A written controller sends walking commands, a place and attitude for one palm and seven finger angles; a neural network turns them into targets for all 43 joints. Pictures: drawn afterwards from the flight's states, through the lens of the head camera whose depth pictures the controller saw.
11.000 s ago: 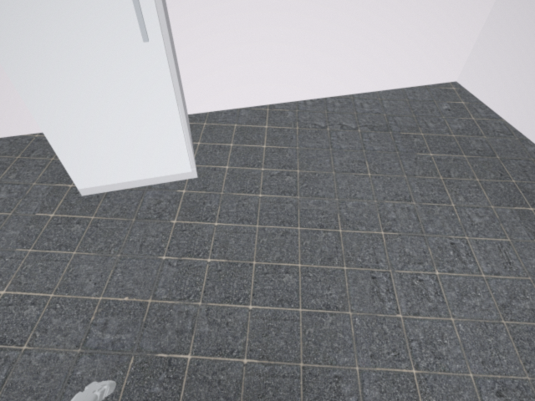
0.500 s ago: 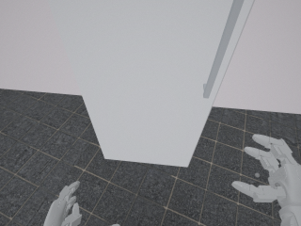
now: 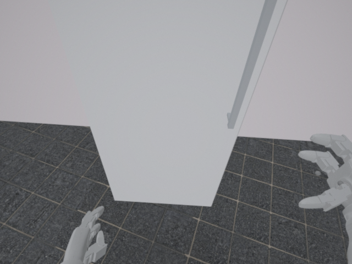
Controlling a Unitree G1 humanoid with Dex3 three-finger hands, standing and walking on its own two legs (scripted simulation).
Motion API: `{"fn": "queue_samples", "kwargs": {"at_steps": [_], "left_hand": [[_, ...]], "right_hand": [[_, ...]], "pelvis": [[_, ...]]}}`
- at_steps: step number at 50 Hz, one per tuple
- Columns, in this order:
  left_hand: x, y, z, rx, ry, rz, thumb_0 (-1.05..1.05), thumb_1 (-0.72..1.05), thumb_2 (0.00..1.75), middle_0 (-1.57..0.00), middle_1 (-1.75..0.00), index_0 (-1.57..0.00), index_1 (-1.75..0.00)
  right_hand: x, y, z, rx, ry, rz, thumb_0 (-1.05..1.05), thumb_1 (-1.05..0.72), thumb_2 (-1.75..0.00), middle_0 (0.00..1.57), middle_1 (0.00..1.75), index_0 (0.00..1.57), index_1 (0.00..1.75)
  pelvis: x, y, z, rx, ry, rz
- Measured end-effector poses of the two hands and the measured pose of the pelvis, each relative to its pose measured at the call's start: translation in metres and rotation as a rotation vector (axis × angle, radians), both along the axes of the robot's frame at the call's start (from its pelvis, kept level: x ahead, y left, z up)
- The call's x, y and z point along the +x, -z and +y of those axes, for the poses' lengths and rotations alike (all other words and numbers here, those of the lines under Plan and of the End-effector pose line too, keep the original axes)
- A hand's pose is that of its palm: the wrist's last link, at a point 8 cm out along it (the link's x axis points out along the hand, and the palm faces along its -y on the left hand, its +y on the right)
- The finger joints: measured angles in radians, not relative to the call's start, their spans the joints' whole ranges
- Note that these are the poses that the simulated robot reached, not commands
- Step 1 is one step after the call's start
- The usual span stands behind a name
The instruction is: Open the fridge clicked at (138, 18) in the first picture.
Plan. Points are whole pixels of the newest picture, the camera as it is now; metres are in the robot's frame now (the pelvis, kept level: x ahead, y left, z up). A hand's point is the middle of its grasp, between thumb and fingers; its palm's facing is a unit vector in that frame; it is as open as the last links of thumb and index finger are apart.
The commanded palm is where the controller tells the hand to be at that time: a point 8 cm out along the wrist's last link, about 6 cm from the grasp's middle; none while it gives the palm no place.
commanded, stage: raise the hand to about handle height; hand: right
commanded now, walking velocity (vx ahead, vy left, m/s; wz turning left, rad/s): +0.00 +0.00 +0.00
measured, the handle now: (251, 51) +0.54 -0.18 +0.25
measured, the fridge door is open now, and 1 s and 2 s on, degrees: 0 0 0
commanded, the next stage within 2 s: move the hooked fingers beside the handle in 0.58 s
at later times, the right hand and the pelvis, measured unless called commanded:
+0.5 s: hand (322, 165) +0.27 -0.28 +0.15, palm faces +0.15 +0.99 -0.01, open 14.0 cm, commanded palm +0.24 -0.32 +0.15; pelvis -0.01 +0.00 +0.01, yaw +1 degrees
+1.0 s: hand (313, 155) +0.30 -0.28 +0.15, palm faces +0.13 +0.99 +0.00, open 14.0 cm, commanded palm +0.27 -0.32 +0.15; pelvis -0.01 +0.00 +0.01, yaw +1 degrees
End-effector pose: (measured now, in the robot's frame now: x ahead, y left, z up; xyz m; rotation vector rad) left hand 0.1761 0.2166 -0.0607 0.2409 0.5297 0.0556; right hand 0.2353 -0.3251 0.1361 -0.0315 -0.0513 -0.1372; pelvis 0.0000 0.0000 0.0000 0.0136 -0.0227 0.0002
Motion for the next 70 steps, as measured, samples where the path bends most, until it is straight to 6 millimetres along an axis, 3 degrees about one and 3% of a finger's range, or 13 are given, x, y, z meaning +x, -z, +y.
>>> {"fn": "queue_samples", "kwargs": {"at_steps": [8,15,40,48,70], "left_hand": [[-0.013,-0.002,0.011,0.016,-0.041,0.019,0.01,0.91,0.9,-0.2,-0.3,-0.21,-0.3],[-0.021,-0.005,0.016,0.024,-0.065,0.024,0.01,0.91,0.9,-0.2,-0.3,-0.21,-0.3],[-0.016,-0.009,0.003,0.013,-0.032,0.002,0.01,0.91,0.9,-0.2,-0.3,-0.21,-0.3],[-0.023,-0.005,0.012,0.033,-0.053,0.032,0.01,0.91,0.9,-0.2,-0.3,-0.21,-0.3],[-0.07,0.014,0.035,0.062,-0.146,0.192,0.01,0.91,0.9,-0.2,-0.3,-0.21,-0.3]], "right_hand": [[0.014,-0.019,-0.009,0.009,-0.004,-0.013,-0.01,0.5,-0.3,0.3,1.2,0.3,1.2],[0.015,-0.009,-0.004,0.022,-0.019,0.031,-0.01,0.5,-0.3,0.3,1.2,0.3,1.2],[0.007,-0.016,-0.003,0.018,0.004,0.005,-0.01,0.5,-0.3,0.3,1.2,0.3,1.2],[0.029,-0.01,-0.002,0.032,0.001,0.033,-0.01,0.5,-0.3,0.3,1.2,0.3,1.2],[0.093,-0.003,0.005,0.046,-0.039,0.047,-0.01,0.5,-0.3,0.3,1.2,0.3,1.2]], "pelvis": [[-0.001,-0.005,-0.001,-0.003,-0.008,-0.015],[-0.003,-0.006,-0.004,-0.006,-0.019,-0.017],[-0.008,-0.009,-0.004,-0.006,-0.01,-0.038],[-0.012,-0.008,-0.001,-0.007,-0.007,-0.024],[-0.01,-0.004,-0.003,-0.008,-0.022,0.047]]}}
